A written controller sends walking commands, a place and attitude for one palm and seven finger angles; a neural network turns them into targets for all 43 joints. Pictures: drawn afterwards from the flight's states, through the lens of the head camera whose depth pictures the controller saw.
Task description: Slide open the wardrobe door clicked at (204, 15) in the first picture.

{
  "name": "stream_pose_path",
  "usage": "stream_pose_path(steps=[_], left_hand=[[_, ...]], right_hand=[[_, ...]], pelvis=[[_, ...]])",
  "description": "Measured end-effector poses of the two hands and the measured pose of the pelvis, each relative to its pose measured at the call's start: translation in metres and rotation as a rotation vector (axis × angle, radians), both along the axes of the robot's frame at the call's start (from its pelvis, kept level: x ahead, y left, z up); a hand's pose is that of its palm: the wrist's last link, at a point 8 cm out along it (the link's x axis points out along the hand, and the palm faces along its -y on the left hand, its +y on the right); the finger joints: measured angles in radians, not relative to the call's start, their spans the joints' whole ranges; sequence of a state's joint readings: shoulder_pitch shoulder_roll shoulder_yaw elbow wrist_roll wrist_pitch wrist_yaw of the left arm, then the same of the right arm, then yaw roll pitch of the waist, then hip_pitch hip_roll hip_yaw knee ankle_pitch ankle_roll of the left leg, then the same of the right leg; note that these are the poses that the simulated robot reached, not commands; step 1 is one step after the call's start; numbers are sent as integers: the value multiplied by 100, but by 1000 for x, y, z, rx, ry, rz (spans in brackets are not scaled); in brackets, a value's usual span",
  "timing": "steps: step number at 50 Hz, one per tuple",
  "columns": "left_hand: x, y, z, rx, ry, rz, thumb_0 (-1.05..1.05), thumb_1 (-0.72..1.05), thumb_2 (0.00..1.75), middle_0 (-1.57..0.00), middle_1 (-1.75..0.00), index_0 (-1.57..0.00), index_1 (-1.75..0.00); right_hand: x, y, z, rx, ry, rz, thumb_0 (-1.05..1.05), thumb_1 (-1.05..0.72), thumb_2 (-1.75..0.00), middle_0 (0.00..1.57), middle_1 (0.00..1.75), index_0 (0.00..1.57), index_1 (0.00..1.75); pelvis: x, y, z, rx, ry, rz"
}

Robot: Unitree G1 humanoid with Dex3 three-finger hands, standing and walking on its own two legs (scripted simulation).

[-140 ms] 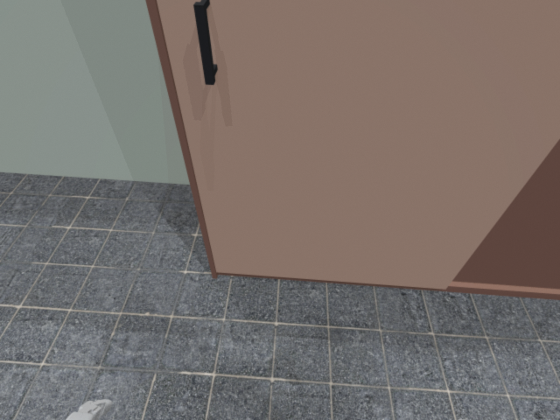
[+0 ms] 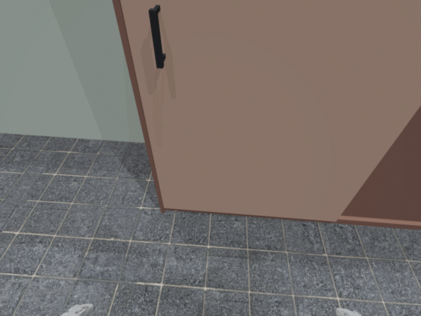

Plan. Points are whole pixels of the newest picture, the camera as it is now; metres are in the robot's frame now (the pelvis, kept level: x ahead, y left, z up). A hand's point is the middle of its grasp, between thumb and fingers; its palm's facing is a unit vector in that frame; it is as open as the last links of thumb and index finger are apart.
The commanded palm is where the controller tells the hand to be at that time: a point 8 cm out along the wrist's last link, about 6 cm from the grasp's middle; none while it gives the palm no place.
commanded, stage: stand and wait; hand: left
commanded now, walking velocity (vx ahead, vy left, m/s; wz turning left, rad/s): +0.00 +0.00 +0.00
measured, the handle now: (158, 37) +0.75 +0.19 +0.20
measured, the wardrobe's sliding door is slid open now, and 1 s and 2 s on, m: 0.00 0.00 0.00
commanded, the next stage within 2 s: look at it before walking up in 0.68 s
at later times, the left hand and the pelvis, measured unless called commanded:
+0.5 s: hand out of the picture +0.05 +0.23 -0.15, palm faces -0.03 -0.94 -0.34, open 7.4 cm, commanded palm none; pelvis -0.02 -0.02 +0.01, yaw +0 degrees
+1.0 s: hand out of the picture +0.07 +0.22 -0.15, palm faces -0.03 -0.94 -0.34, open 7.4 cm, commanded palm none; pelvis -0.01 -0.02 +0.01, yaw +0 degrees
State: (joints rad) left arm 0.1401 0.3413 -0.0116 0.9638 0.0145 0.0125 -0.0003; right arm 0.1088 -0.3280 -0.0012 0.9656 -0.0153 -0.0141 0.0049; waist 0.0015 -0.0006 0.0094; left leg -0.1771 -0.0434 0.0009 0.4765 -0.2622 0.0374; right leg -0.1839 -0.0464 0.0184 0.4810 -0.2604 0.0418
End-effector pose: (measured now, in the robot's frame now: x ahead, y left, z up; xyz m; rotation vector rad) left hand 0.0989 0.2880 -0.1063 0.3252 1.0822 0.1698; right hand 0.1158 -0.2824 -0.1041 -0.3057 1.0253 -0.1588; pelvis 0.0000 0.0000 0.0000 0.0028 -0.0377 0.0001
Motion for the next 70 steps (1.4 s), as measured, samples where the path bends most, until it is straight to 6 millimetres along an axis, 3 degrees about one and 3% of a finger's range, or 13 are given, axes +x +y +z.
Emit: stream_pose_path(steps=[6, 16, 27, 42, 70], left_hand=[[-17, -9, -4, -16, 37, 11, 1, 90, 89, -20, -30, -20, -30], [-48, -13, -9, -11, 121, 35, 1, 90, 89, -20, -30, -20, -30], [-53, -14, -7, 4, 138, 40, 1, 90, 89, -20, -30, -20, -30], [-35, -19, -2, 0, 89, 24, 1, 90, 89, -20, -30, -20, -30], [-43, -18, -4, -1, 130, 48, 1, 90, 89, -20, -30, -20, -30]], right_hand=[[-9, -3, -2, 7, 21, -5, 1, -90, -90, 21, 30, 21, 30], [-47, -20, -8, -7, 128, -44, 1, -90, -90, 21, 30, 20, 30], [-73, -31, -12, -11, 195, -75, 1, -90, -90, 21, 30, 20, 30], [-67, -31, -11, -3, 172, -71, 0, -90, -90, 21, 30, 20, 30], [-50, -31, -8, -10, 168, -55, 0, -90, -90, 21, 30, 20, 30]], pelvis=[[-5, -5, 2, 2, -3, 0], [-12, -13, 4, 1, -2, 0], [-15, -18, 6, 0, -2, 0], [-16, -21, 7, 1, -3, 0], [-8, -22, 9, 0, 0, 4]])
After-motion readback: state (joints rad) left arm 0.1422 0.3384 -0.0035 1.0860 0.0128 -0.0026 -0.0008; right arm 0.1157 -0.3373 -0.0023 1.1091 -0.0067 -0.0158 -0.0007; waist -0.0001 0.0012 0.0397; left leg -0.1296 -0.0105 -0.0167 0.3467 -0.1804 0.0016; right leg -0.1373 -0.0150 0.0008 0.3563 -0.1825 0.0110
